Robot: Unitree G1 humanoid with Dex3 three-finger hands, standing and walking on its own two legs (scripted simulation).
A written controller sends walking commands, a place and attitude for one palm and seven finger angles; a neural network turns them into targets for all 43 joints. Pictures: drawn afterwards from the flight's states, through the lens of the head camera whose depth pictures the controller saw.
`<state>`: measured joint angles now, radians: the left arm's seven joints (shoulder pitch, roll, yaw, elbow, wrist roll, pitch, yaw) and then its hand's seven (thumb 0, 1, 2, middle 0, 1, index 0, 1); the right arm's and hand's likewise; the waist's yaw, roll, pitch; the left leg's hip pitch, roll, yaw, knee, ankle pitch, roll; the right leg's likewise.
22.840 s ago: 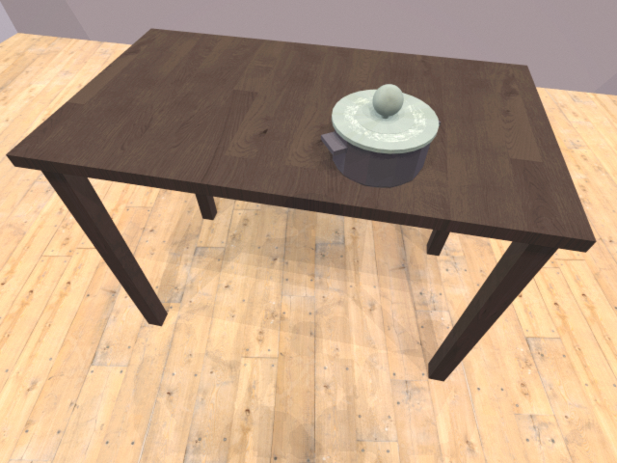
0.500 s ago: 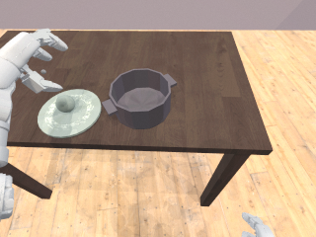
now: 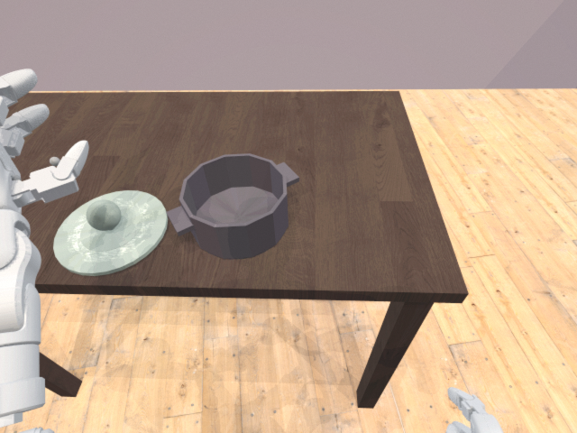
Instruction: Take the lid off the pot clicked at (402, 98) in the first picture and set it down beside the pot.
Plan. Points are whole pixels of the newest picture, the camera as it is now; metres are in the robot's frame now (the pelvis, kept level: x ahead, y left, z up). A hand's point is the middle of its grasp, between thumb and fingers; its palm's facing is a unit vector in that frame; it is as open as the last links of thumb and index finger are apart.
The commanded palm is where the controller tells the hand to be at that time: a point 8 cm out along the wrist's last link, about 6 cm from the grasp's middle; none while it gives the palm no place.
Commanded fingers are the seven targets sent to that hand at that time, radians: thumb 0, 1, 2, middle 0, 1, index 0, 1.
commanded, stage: draw the hand back to the body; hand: left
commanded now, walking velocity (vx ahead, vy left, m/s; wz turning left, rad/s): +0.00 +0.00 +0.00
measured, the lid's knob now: (104, 215) +0.43 +0.36 +0.05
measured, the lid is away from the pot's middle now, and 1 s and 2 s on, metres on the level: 0.23 0.23 0.23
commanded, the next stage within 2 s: step back with the hand held close in 1.20 s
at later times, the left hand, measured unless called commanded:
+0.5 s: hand (34, 226) +0.25 +0.26 +0.23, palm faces +0.47 -0.85 -0.23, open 7.6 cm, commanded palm +0.19 +0.30 +0.23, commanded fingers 0.00 0.90 0.90 -0.20 -0.30 -0.20 -0.30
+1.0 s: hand (8, 312) +0.17 +0.25 +0.21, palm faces +0.42 -0.85 -0.31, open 7.4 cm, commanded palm +0.11 +0.29 +0.22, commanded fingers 0.00 0.90 0.90 -0.20 -0.30 -0.20 -0.30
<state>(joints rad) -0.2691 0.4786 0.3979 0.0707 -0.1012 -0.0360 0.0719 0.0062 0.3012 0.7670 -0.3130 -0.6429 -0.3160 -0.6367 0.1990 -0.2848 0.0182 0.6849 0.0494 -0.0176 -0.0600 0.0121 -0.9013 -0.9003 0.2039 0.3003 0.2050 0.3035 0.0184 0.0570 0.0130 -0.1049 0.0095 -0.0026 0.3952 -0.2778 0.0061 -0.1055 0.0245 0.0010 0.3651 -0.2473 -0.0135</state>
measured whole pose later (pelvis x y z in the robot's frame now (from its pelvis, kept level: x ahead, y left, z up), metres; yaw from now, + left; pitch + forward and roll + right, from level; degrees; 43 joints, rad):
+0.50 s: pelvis -0.02 +0.00 +0.00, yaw +0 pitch -4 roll +0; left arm 0.00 0.38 0.38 -0.19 -0.13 -0.07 0.08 0.02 0.84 0.89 -0.22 -0.34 -0.22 -0.33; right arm 0.14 -0.23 0.04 0.68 0.03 -0.06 -0.07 0.01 -0.90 -0.90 0.20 0.30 0.21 0.30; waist 0.05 0.07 0.02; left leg -0.06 0.02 0.00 0.38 -0.25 0.00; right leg -0.06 0.03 0.00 0.35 -0.22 -0.02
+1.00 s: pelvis -0.03 +0.01 +0.00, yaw +0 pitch -6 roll -1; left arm 0.36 0.35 0.35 -0.50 -0.11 -0.08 0.08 0.02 0.89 0.90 -0.21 -0.31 -0.21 -0.30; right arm 0.16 -0.22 0.04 0.67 0.00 -0.09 -0.06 0.01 -0.90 -0.90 0.20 0.30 0.21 0.30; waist 0.06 0.05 0.02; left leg -0.05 0.00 0.01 0.40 -0.25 0.02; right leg -0.04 0.02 0.01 0.33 -0.20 0.00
